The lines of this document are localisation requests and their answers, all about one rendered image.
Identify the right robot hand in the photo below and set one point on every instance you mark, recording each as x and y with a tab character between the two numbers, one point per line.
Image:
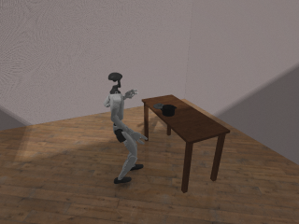
136	136

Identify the lid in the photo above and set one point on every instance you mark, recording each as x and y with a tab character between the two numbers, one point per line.
158	106

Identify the robot left upper arm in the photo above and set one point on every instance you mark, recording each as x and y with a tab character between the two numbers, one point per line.
106	102

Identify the table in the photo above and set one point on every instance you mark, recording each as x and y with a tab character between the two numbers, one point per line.
192	126

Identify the right robot thigh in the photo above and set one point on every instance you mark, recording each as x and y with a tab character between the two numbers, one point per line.
128	142

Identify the left robot hand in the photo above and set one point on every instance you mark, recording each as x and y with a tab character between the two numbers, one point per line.
130	93

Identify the pot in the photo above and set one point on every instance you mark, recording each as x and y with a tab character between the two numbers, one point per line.
168	110

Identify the robot right foot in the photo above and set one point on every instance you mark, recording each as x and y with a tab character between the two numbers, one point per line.
125	179

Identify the robot right forearm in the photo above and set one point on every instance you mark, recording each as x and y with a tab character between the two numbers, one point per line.
121	125

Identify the robot right upper arm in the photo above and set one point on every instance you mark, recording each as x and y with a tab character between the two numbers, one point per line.
116	101

